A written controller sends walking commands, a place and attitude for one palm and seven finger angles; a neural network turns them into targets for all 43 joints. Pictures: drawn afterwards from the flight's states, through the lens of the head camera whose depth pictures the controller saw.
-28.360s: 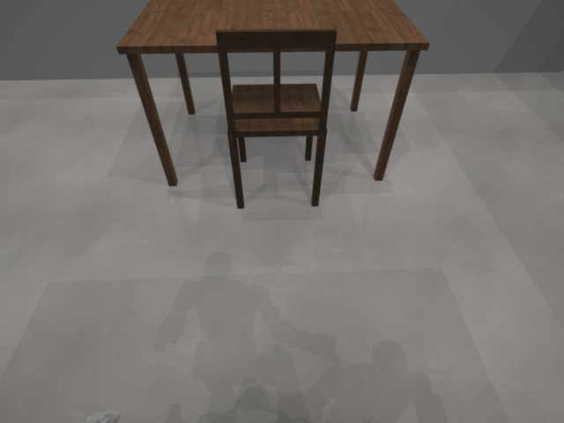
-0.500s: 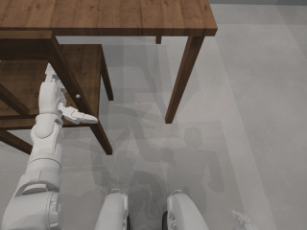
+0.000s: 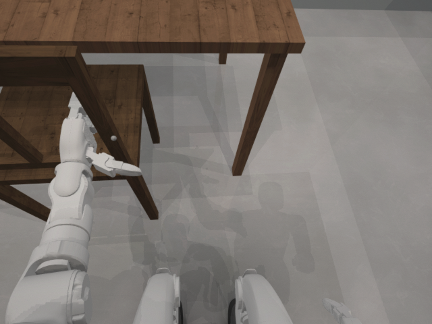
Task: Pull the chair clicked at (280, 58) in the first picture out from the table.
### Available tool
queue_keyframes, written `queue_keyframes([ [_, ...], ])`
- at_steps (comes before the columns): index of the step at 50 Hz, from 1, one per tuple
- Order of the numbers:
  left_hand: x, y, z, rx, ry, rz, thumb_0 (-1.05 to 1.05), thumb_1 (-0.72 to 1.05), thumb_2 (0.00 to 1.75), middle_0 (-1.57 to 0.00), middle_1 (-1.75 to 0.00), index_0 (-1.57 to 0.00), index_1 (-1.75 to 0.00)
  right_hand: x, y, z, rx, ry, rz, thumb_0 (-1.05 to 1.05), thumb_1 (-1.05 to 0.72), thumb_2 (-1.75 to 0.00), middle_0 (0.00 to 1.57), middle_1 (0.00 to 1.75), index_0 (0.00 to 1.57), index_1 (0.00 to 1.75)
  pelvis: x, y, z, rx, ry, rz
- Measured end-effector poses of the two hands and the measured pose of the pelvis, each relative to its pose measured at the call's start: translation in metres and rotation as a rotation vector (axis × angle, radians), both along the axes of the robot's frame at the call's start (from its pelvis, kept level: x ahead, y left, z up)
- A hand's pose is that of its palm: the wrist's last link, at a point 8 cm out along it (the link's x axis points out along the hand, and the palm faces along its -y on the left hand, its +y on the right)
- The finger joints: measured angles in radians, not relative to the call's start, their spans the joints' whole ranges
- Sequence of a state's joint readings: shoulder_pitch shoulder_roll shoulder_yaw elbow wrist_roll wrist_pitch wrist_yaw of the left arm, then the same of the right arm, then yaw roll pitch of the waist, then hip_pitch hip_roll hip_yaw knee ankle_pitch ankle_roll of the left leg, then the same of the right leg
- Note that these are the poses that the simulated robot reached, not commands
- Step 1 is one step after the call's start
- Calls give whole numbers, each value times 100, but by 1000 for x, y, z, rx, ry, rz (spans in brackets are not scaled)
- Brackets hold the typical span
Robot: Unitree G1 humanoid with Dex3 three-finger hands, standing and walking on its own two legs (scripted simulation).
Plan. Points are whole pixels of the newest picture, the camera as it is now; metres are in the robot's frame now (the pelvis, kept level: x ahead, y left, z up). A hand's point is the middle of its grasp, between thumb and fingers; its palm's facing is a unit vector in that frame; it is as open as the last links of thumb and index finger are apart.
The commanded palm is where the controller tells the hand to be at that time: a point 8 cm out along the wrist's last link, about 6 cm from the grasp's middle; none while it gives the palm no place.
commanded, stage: hook a spindle and tug to test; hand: left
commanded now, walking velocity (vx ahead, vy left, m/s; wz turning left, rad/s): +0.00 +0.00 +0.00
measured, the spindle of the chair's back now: (2, 129) +0.47 +0.39 +0.01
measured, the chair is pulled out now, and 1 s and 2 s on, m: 0.00 0.00 0.04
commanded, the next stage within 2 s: step backward, pulling the chair out in 1.44 s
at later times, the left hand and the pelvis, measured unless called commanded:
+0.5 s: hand (111, 135) +0.45 +0.19 +0.03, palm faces +0.08 -1.00 -0.04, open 12.1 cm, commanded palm +0.42 +0.22 +0.03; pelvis +0.00 +0.00 +0.00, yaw +0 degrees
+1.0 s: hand (111, 138) +0.44 +0.18 +0.03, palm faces +0.07 -1.00 -0.02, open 6.0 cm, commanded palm +0.40 +0.22 +0.03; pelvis +0.02 +0.01 +0.01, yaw -1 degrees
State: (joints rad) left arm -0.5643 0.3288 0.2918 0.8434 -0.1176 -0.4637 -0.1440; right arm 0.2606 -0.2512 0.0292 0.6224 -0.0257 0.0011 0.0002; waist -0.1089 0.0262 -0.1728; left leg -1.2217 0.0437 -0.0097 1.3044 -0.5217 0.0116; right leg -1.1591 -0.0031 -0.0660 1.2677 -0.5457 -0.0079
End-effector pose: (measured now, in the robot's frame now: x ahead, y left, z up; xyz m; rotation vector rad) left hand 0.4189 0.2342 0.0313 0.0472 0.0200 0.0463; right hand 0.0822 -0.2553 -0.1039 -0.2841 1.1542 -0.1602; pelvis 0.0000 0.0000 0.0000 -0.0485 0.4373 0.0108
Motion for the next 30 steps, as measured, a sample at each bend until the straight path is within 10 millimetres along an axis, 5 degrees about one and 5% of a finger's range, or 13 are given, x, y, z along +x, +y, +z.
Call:
queue_keyframes([
  [7,1,-2,3,-4,-7,3,-1,-50,30,-11,-25,-11,-25,4,-1,0,5,-10,-5,1,-91,-90,21,30,20,30,1,0,0,2,0,-5],
  [17,1,1,0,-5,-2,24,-1,-47,31,-26,-72,-25,-72,3,1,-2,9,11,7,1,-90,-90,21,30,20,30,2,-1,0,2,2,1],
  [30,3,5,1,-12,17,36,-1,5,53,-42,-131,-40,-132,1,0,1,12,26,-12,1,-91,-90,21,30,20,30,7,0,4,1,5,-2],
])
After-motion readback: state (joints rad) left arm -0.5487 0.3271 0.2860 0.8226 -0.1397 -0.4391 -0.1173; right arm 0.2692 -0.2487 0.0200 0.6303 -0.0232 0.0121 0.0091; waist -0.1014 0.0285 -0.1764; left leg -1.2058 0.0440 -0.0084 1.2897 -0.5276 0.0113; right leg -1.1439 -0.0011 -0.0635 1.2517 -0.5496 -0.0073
